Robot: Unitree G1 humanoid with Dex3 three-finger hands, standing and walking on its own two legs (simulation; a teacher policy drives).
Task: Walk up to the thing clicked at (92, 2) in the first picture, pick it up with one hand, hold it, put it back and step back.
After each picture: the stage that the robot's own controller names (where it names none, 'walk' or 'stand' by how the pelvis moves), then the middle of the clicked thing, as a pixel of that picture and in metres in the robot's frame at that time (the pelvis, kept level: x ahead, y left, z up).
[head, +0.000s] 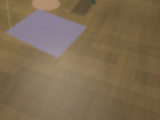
stand; out of the picture +2.29 -0.16 -0.72
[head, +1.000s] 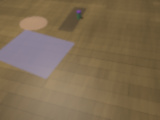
walk; (78, 14) +2.17 +0.17 -0.71
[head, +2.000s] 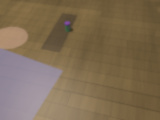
walk; (67, 26) +1.55 +0.26 -0.72
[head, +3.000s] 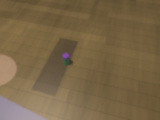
walk; (66, 59) +1.03 +0.21 -0.71
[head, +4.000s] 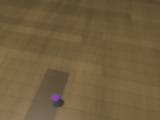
walk; (55, 100) +0.61 +0.19 -0.69
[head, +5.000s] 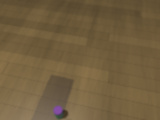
stand; (58, 112) +0.46 +0.20 -0.70
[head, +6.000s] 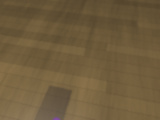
stand; out of the picture +0.43 +0.20 -0.72
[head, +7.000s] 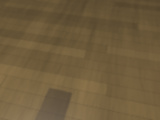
stand; out of the picture +0.41 +0.20 -0.73
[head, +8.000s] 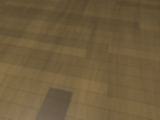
stand; out of the picture +0.41 +0.20 -0.73
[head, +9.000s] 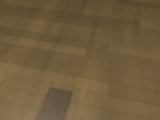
stand; out of the picture +0.40 +0.20 -0.73
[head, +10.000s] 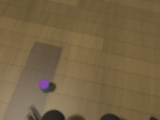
go down; (44, 86) +0.45 +0.22 -0.56
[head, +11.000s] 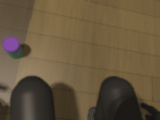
go down; (13, 48) +0.47 +0.29 -0.30
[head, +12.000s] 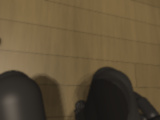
close in; out of the picture +0.45 +0.32 -0.25
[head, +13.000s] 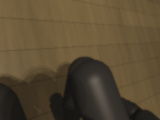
close; out of the picture +0.43 +0.34 -0.22
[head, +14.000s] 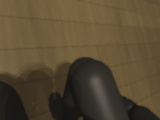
lift; out of the picture +0.42 +0.34 -0.22
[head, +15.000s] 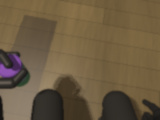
hold; (15, 71) +0.35 +0.23 -0.05
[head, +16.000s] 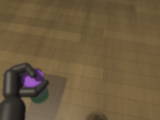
hold; (36, 87) +0.33 +0.17 -0.01
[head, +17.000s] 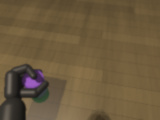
hold; (37, 87) +0.33 +0.17 -0.01
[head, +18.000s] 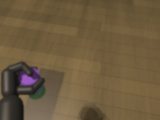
crouch; (33, 84) +0.35 +0.18 -0.04
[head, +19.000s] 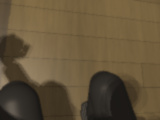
lower; out of the picture +0.47 +0.30 -0.11
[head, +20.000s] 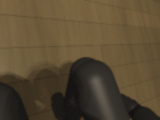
lower; out of the picture +0.41 +0.35 -0.22
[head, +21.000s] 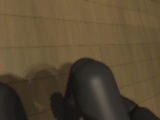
lower; out of the picture +0.41 +0.35 -0.22
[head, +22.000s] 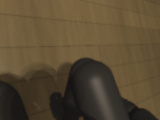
lower; out of the picture +0.41 +0.35 -0.23
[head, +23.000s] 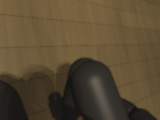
lower; out of the picture +0.41 +0.35 -0.23
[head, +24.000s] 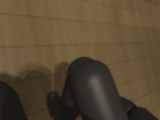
open; out of the picture +0.41 +0.35 -0.23
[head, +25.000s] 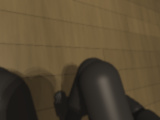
stand; out of the picture +0.41 +0.34 -0.23
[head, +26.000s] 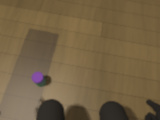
walk; (39, 79) +0.45 +0.25 -0.50
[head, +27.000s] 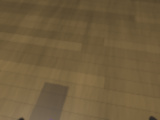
stand; out of the picture +0.40 +0.22 -0.67
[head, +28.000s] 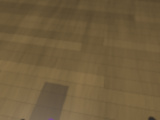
stand; out of the picture +0.41 +0.23 -0.67
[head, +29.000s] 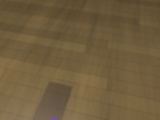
stand; out of the picture +0.41 +0.21 -0.70
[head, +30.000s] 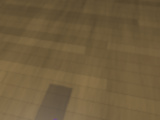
stand; out of the picture +0.41 +0.22 -0.72
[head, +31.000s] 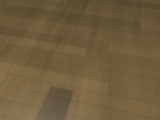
stand; out of the picture +0.39 +0.21 -0.73
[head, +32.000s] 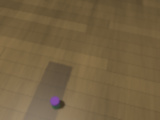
walk; (55, 103) +0.47 +0.17 -0.68
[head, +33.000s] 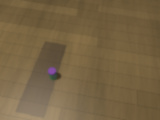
walk; (52, 74) +0.71 +0.24 -0.70
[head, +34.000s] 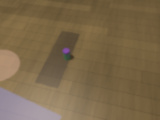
stand; (66, 54) +1.03 +0.23 -0.70
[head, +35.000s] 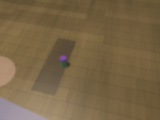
stand; (63, 61) +1.01 +0.20 -0.72
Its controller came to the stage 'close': yes
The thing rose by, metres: 0.70
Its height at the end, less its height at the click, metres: +0.00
